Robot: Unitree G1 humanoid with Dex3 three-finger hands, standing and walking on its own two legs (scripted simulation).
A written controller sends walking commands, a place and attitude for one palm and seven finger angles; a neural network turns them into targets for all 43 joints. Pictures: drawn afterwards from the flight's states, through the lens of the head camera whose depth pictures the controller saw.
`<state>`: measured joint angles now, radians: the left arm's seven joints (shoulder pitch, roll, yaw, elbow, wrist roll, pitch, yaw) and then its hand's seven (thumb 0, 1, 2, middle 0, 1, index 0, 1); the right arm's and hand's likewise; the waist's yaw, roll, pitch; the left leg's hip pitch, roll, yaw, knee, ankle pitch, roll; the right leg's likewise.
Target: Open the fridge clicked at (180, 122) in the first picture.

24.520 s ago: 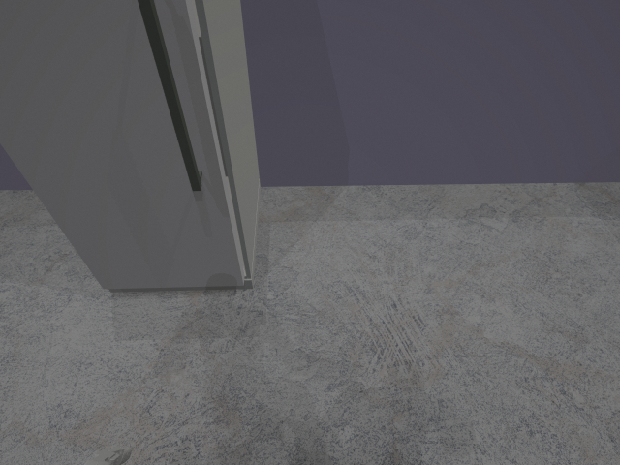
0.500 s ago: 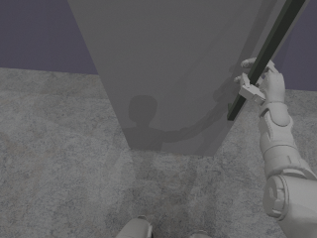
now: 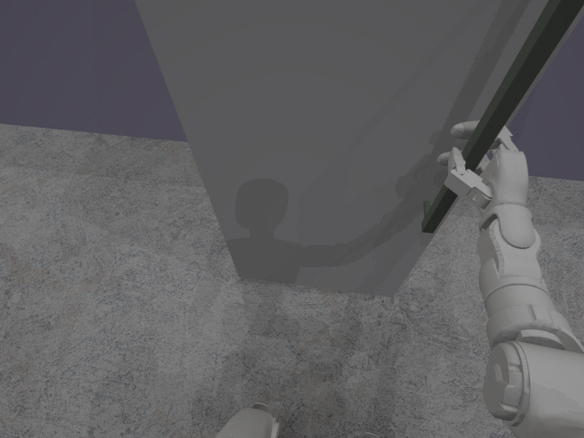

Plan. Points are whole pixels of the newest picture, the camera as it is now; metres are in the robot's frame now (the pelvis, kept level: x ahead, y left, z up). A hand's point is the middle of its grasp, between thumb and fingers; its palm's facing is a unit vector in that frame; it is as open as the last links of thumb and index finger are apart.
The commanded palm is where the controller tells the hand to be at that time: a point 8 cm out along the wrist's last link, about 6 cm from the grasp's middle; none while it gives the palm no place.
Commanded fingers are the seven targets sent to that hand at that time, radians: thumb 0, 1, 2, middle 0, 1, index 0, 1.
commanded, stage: grip the handle and tug to test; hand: right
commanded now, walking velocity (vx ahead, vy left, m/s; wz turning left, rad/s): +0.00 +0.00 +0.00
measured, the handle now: (484, 119) +0.53 -0.15 +0.13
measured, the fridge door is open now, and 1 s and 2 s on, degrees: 0 1 1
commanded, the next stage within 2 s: pull the door a little, standing still in 0.20 s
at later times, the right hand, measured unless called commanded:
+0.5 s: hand (456, 177) +0.47 -0.13 +0.08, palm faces -0.05 +1.00 +0.00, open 5.8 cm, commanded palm +0.43 -0.18 +0.09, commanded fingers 0.00 -0.90 -0.90 0.45 1.40 0.45 1.40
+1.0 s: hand (461, 178) +0.47 -0.13 +0.09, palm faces -0.13 +0.98 -0.14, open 6.1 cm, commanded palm +0.44 -0.20 +0.08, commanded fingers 0.00 -0.90 -0.90 0.45 1.40 0.45 1.40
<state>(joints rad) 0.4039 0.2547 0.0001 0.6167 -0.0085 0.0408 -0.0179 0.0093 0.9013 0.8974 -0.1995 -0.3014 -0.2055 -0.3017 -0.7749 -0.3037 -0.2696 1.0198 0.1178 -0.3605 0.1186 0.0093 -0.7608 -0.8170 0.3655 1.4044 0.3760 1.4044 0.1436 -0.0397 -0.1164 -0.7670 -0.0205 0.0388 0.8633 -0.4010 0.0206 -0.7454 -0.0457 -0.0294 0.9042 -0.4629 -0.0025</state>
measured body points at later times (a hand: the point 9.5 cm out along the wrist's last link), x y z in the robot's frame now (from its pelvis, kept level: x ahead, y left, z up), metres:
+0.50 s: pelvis +0.05 +0.00 +0.01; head +0.12 +0.00 +0.46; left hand +0.11 +0.25 -0.11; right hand +0.47 -0.18 +0.09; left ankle +0.00 +0.11 -0.69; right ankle -0.02 -0.12 -0.69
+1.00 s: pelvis +0.15 -0.03 +0.05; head +0.22 -0.02 +0.50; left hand +0.24 +0.23 -0.06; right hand +0.47 -0.19 +0.10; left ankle +0.02 +0.09 -0.65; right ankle +0.01 -0.13 -0.64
